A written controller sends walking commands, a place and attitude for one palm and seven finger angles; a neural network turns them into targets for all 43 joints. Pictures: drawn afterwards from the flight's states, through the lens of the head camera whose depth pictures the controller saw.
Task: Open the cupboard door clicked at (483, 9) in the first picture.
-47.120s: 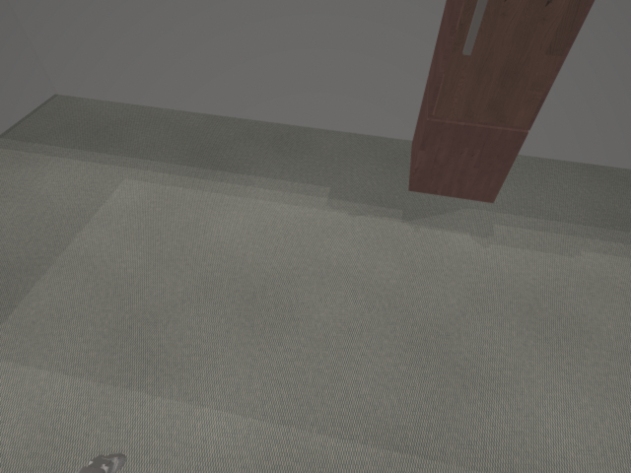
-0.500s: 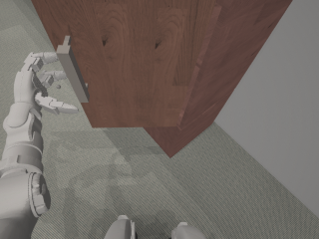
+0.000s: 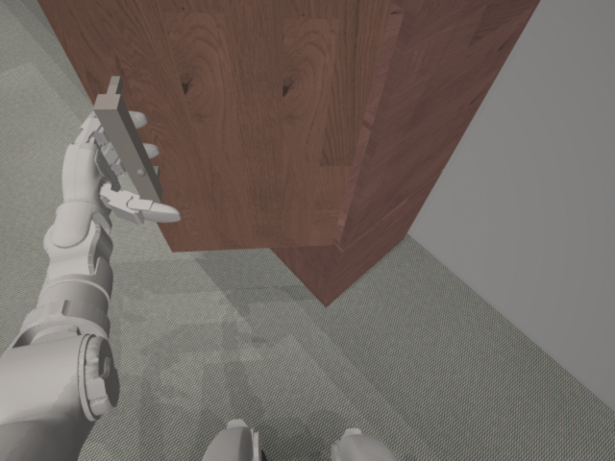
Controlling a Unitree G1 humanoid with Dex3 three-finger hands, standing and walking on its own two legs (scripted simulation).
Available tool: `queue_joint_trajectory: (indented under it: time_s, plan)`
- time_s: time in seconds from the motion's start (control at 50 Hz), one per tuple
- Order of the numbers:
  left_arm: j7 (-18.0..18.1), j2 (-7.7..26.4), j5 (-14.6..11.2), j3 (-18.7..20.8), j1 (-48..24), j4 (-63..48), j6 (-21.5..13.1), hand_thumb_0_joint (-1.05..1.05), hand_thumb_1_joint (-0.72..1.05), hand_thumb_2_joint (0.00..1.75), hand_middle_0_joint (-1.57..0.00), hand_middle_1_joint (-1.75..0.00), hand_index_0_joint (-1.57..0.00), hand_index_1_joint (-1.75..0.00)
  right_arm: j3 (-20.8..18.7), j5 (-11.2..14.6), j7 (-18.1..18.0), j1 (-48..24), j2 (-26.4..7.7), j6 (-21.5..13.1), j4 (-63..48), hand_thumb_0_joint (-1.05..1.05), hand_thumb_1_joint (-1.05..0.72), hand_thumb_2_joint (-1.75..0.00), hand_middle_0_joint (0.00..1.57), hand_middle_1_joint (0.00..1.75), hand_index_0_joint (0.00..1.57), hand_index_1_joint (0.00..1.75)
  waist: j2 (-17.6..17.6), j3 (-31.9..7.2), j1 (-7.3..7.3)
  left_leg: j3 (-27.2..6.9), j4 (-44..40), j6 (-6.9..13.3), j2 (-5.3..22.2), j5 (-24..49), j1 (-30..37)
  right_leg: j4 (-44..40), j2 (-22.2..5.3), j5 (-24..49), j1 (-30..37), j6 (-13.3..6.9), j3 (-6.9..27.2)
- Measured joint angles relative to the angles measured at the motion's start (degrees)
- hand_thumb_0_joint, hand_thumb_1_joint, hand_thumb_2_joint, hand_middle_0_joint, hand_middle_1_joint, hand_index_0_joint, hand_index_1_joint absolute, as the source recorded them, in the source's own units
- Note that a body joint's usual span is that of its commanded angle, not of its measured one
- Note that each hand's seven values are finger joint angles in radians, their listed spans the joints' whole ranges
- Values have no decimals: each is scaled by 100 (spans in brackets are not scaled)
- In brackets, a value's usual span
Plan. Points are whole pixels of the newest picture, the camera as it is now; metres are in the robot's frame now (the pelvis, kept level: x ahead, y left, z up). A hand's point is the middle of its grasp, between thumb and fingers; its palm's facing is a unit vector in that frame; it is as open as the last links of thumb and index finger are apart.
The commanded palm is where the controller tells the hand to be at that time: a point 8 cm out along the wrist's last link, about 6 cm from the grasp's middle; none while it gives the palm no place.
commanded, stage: slide the fingers in behind the handle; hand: left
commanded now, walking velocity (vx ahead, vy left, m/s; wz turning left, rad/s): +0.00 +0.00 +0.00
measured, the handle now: (136, 144) +0.52 +0.22 +0.07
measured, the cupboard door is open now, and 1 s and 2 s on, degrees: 53 53 84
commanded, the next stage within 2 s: close the thumb around the handle in 0.42 s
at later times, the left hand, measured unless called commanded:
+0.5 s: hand (149, 171) +0.47 +0.19 +0.08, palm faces +0.07 -1.00 -0.01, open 14.0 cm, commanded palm +0.44 +0.24 +0.08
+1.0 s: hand (149, 170) +0.47 +0.19 +0.08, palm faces +0.07 -1.00 -0.01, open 8.0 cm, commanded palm +0.44 +0.23 +0.08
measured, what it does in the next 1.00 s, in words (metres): stands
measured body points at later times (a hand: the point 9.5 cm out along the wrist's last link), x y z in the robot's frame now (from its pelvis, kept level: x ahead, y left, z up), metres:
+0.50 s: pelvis +0.00 -0.01 +0.00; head +0.10 +0.00 +0.44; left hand +0.46 +0.24 +0.08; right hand +0.03 -0.28 -0.12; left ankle +0.03 +0.09 -0.68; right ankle -0.01 -0.11 -0.68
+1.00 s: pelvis +0.00 -0.01 +0.00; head +0.10 +0.00 +0.44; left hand +0.46 +0.24 +0.08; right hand +0.04 -0.27 -0.12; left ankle +0.03 +0.09 -0.68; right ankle -0.01 -0.11 -0.68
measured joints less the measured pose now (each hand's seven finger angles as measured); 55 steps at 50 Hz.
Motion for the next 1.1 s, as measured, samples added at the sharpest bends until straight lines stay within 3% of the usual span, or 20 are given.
queue_joint_trajectory:
  time_s: [0.22, 0.64, 0.8, 1.1]
  plan:
    - [114, -14, 88, 74, -23, 45, -75, -2, -49, 30, -30, -120, -31, -121, -37, -5, -6, 24, -40, 2, 23, 1, -90, -90, 21, 30, 20, 30, -5, 7, -44, 9, -11, -39, 22, 28, -17, 45, 21, 3, -54, -41, 13]
    - [114, -1, -6, -45, -70, 59, -88, -2, -45, 32, -30, -121, -30, -121, -65, 16, -21, -53, -55, -43, 37, 1, -90, -90, 20, 30, 20, 30, 4, 7, 13, -54, -11, -91, 16, 33, -49, 68, 26, -29, -76, -91, -41]
    - [133, -40, -7, -64, -14, 16, -87, -1, -15, 45, -32, -124, -31, -124, -62, 12, -5, -61, -40, -16, 51, 1, -90, -90, 21, 30, 20, 30, 12, -10, 37, -55, -26, -92, 8, 12, -10, 49, 23, -49, -35, -90, -38]
    - [139, -83, -40, -79, 71, -66, -87, 0, 64, 78, -37, -133, -36, -132, -83, 11, 0, -72, -41, 0, 54, 1, -90, -90, 21, 30, 20, 30, 21, -18, 56, -32, -48, -76, -1, -8, 42, 18, 17, -55, 14, -70, -9]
